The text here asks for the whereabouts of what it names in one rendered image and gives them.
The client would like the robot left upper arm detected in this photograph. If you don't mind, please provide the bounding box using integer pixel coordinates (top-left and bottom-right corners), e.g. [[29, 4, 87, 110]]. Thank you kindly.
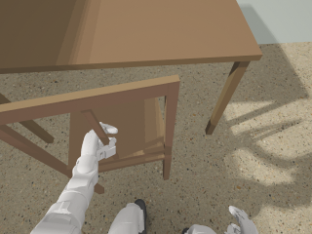
[[32, 221, 82, 234]]

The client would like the table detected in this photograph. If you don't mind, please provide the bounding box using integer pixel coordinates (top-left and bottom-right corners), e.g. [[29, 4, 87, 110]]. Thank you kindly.
[[0, 0, 263, 143]]

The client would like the robot right hand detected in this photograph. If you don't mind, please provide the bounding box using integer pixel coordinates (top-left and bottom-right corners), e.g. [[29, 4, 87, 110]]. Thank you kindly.
[[224, 206, 258, 234]]

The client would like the chair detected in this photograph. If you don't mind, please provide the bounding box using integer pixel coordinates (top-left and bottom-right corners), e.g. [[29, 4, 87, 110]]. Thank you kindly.
[[0, 74, 180, 194]]

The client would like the robot left forearm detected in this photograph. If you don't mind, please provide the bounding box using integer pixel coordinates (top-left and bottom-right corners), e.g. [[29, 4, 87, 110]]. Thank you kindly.
[[30, 154, 98, 234]]

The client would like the left robot thigh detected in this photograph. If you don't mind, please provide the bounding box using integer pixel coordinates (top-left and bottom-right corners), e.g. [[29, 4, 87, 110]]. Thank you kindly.
[[107, 206, 144, 234]]

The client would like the robot left hand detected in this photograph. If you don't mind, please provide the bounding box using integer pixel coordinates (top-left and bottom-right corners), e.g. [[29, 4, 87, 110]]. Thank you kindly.
[[81, 122, 118, 161]]

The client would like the robot left foot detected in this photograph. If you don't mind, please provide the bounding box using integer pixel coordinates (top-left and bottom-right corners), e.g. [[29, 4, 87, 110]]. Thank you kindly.
[[135, 199, 147, 234]]

